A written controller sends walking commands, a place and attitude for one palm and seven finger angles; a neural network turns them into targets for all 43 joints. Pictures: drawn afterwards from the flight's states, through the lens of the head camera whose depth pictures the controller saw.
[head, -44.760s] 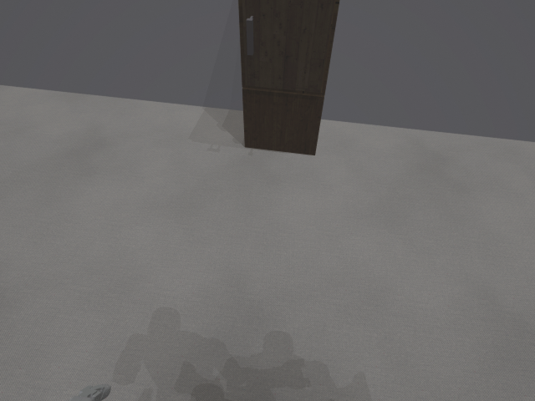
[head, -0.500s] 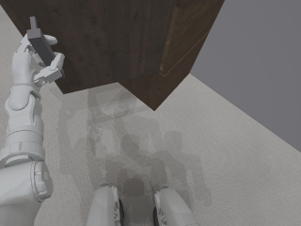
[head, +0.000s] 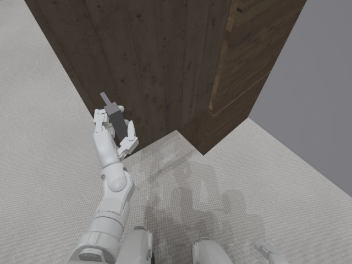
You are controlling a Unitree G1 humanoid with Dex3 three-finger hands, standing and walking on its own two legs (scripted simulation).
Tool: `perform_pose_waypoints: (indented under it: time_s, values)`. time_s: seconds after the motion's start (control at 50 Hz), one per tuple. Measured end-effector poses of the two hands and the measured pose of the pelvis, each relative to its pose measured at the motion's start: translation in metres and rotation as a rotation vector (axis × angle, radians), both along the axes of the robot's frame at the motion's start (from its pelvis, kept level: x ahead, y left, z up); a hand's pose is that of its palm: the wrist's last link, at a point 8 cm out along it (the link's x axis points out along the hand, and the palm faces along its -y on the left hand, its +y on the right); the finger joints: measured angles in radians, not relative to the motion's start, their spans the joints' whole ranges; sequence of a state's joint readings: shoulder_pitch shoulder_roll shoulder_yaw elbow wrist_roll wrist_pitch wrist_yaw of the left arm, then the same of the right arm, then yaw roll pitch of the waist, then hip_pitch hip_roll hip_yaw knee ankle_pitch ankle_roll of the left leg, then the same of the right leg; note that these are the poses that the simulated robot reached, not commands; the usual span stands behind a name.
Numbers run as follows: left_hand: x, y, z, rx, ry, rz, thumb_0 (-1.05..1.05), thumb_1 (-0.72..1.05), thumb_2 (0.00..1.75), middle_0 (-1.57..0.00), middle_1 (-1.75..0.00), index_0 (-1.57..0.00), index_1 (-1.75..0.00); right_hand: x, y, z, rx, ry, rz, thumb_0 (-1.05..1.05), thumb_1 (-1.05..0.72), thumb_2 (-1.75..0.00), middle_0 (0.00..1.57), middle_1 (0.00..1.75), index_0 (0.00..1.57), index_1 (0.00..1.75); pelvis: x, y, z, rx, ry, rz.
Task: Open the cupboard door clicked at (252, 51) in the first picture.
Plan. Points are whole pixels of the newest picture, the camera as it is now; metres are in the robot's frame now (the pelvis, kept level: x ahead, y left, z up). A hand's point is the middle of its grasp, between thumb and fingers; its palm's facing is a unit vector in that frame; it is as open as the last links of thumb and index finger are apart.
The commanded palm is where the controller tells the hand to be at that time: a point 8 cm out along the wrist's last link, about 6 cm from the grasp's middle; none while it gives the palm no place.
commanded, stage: pull the door open along its arc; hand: left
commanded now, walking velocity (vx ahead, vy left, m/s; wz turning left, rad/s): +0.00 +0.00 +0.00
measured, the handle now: (115, 120) +0.44 +0.15 +0.03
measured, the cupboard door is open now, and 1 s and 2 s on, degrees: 82 89 92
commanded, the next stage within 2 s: open thumb and fingers to let go in 0.14 s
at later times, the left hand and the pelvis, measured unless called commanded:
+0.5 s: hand (145, 147) +0.37 +0.07 +0.02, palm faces +0.37 -0.93 -0.02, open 7.6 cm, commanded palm +0.32 +0.12 +0.02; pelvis +0.00 -0.01 +0.00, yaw +2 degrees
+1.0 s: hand (143, 151) +0.36 +0.08 +0.02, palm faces +0.34 -0.94 -0.01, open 14.9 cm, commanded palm +0.32 +0.12 +0.02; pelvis -0.01 +0.02 +0.00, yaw +0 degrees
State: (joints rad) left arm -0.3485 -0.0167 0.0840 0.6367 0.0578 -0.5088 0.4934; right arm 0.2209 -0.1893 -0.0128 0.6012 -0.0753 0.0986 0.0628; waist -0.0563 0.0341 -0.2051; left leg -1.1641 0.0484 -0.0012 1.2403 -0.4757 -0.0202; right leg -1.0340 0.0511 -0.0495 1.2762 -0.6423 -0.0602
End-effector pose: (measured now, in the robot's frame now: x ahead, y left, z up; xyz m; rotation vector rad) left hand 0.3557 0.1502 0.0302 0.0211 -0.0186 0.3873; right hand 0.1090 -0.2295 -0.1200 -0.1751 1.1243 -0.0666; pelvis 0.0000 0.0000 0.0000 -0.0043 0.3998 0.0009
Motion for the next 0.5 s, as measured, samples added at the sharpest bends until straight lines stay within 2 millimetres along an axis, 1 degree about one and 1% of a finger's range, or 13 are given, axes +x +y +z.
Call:
perform_pose_waypoints:
  time_s: [0.12,0.2,0.24,0.3,0.4,0.5]
  values:
    - [-0.021,-0.022,0.001,-0.021,0.016,-0.013,-0.01,0.61,0.72,-0.3,-1.3,-0.3,-1.31,-0.006,-0.012,0.001,0.0,0.021,-0.002,0.01,-0.9,-0.9,0.2,0.3,0.2,0.3,0.003,-0.009,0.006,0.013,-0.013,0.009]
    - [-0.032,-0.037,0.0,-0.037,0.02,-0.008,-0.02,0.63,0.74,-0.29,-1.3,-0.3,-1.31,-0.003,-0.018,0.001,-0.009,0.014,0.012,0.01,-0.9,-0.9,0.2,0.3,0.2,0.3,0.004,-0.014,0.007,0.019,-0.016,0.017]
    - [-0.035,-0.042,0.0,-0.033,0.015,0.002,-0.02,0.63,0.76,-0.29,-1.31,-0.29,-1.31,0.0,-0.021,0.0,-0.018,0.006,0.023,0.01,-0.9,-0.9,0.2,0.3,0.2,0.3,0.004,-0.015,0.006,0.021,-0.016,0.022]
    - [-0.033,-0.041,-0.002,-0.008,-0.006,0.017,-0.03,0.62,0.77,-0.3,-1.32,-0.29,-1.31,0.006,-0.024,-0.003,-0.036,-0.01,0.035,0.01,-0.9,-0.9,0.2,0.3,0.2,0.3,0.001,-0.017,0.002,0.021,-0.013,0.03]
    - [-0.022,-0.035,-0.007,0.031,-0.015,0.0,-0.02,0.58,0.76,-0.34,-1.32,-0.32,-1.32,0.015,-0.023,-0.01,-0.043,-0.036,0.036,0.01,-0.9,-0.9,0.2,0.3,0.2,0.3,-0.003,-0.017,-0.005,0.018,-0.003,0.034]
    - [-0.024,-0.033,-0.007,-0.002,0.019,-0.006,-0.01,0.44,0.7,-0.35,-1.3,-0.34,-1.3,0.018,-0.013,-0.009,-0.02,-0.046,0.034,0.01,-0.9,-0.9,0.2,0.3,0.2,0.3,-0.003,-0.013,-0.002,0.018,-0.005,0.029]
